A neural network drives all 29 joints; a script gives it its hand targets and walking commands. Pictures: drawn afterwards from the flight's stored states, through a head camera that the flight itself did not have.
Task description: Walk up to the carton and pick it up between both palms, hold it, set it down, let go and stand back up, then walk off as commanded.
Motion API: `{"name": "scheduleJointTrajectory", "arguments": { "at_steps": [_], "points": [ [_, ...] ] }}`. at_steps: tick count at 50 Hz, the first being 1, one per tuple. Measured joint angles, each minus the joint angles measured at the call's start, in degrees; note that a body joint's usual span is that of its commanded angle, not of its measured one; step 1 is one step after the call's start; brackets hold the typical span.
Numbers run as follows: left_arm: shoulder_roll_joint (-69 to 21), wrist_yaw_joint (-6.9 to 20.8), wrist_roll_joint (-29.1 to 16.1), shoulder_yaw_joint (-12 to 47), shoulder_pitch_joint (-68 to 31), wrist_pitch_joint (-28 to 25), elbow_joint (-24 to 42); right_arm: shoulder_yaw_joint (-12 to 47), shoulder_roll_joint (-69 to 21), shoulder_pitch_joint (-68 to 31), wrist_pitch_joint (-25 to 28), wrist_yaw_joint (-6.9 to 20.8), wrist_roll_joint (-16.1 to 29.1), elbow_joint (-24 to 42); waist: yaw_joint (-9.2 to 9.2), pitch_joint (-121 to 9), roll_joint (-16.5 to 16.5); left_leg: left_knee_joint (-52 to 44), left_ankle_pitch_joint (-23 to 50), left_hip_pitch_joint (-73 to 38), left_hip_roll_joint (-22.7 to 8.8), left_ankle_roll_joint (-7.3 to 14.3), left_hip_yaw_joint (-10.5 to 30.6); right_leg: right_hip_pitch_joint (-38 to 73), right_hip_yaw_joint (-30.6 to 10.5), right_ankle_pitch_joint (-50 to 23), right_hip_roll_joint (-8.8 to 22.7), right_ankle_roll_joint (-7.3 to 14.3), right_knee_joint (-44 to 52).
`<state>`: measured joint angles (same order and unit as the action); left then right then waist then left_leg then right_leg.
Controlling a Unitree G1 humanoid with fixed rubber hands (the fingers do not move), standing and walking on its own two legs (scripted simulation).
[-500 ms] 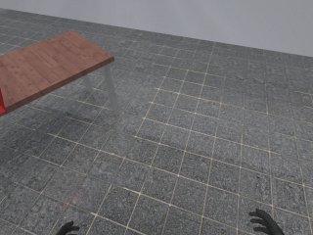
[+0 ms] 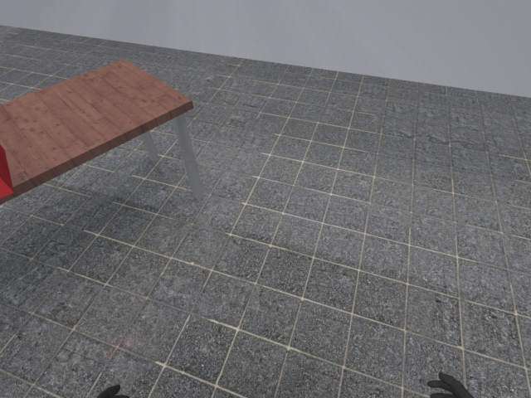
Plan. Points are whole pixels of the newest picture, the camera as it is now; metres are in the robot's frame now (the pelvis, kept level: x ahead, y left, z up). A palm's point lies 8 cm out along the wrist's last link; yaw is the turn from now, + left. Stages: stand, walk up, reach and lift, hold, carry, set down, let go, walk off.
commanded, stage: stand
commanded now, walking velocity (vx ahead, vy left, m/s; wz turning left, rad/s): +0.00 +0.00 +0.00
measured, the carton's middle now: out of the picture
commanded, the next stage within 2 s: none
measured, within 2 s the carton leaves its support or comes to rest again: neither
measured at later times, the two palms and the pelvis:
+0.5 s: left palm out of the picture +0.08 +0.28 -0.10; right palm out of the picture +0.08 -0.30 -0.10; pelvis -0.01 -0.01 +0.01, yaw +0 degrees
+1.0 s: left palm out of the picture +0.06 +0.28 -0.10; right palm out of the picture +0.07 -0.30 -0.10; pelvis -0.01 +0.00 +0.02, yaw +0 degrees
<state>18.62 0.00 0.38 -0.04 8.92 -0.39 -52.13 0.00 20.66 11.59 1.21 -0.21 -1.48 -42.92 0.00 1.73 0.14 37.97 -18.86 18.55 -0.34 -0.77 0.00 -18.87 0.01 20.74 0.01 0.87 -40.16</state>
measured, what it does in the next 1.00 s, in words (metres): stands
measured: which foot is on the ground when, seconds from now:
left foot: down 0.00-1.00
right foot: down 0.00-1.00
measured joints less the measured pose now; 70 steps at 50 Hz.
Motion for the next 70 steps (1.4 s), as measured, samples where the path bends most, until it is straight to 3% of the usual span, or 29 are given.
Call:
{"name": "scheduleJointTrajectory", "arguments": {
  "at_steps": [34,70],
  "points": [
    [0.0,0.2,0.0,0.0,-2.1,-0.4,-8.0,0.0,0.1,0.0,0.0,0.4,0.0,-8.4,0.0,0.0,0.0,-10.3,6.7,-3.8,0.0,-0.8,0.0,2.7,0.0,-5.5,0.0,0.6,8.0],
    [0.0,0.2,0.0,0.0,-2.2,-0.4,-10.6,0.0,-0.2,0.0,0.0,0.5,0.0,-10.8,0.0,0.0,0.0,-14.0,8.5,-5.9,0.0,-0.6,0.0,4.7,0.0,-7.3,0.0,0.6,11.7]
  ]
}}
